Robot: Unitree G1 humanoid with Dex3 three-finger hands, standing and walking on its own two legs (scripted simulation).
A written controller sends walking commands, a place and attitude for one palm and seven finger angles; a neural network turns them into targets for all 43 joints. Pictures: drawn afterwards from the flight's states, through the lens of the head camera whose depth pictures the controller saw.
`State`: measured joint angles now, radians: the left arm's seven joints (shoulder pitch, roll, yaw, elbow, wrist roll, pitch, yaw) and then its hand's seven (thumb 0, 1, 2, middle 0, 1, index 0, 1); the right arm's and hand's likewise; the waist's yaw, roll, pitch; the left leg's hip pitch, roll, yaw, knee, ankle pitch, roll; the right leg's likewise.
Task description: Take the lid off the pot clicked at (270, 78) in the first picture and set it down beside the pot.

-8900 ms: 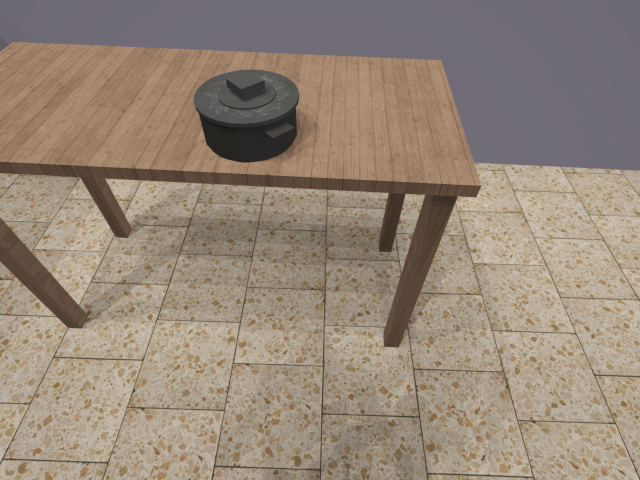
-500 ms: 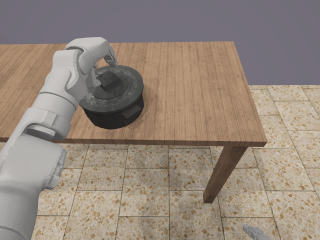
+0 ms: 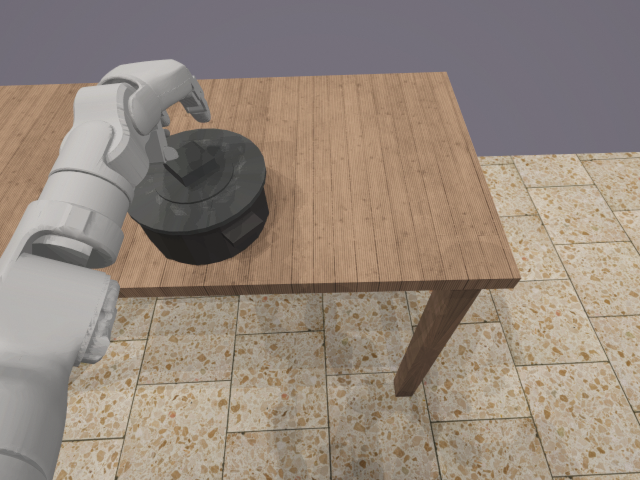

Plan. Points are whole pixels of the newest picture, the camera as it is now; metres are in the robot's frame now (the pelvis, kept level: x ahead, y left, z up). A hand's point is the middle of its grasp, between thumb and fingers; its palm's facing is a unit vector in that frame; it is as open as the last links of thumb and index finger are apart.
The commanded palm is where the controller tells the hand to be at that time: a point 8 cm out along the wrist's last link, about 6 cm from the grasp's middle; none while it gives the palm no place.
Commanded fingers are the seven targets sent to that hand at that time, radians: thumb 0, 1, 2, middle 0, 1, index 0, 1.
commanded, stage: move the open hand above the knob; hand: left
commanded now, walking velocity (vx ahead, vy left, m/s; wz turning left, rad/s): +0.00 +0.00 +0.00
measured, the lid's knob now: (189, 163) +0.51 +0.16 +0.10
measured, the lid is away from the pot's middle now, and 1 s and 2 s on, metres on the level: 0.00 0.00 0.00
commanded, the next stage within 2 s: lower the open fingers around the knob in 0.28 s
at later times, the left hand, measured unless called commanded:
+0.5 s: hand (164, 139) +0.48 +0.17 +0.17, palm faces -0.33 -0.07 -0.94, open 10.0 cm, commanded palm +0.47 +0.17 +0.23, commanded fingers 0.00 -0.31 1.50 -0.85 -0.08 -0.85 -0.08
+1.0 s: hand (176, 163) +0.47 +0.16 +0.14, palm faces -0.39 -0.06 -0.92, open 10.0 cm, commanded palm +0.48 +0.17 +0.19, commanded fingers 0.00 -0.31 1.50 -0.85 -0.08 -0.85 -0.08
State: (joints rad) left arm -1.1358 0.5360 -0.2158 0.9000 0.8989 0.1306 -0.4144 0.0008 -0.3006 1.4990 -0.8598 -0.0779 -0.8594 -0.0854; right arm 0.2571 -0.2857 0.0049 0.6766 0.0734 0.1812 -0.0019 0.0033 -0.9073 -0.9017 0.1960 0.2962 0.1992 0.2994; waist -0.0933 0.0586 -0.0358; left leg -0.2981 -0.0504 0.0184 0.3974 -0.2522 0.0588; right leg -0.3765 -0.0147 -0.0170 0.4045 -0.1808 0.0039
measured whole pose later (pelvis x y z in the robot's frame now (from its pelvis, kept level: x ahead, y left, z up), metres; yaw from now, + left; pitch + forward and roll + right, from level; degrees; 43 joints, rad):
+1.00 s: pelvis -0.01 +0.00 +0.00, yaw +0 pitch +8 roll +0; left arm -1.13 0.47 -0.27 0.99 0.89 0.16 -0.41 0.00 -0.30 1.50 -0.84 -0.07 -0.85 -0.08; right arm 0.25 -0.28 0.01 0.69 0.07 0.17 0.00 0.00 -0.91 -0.90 0.20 0.30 0.20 0.30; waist -0.09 0.05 -0.04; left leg -0.31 -0.06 0.01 0.43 -0.26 0.06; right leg -0.39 -0.02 -0.02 0.44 -0.19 0.01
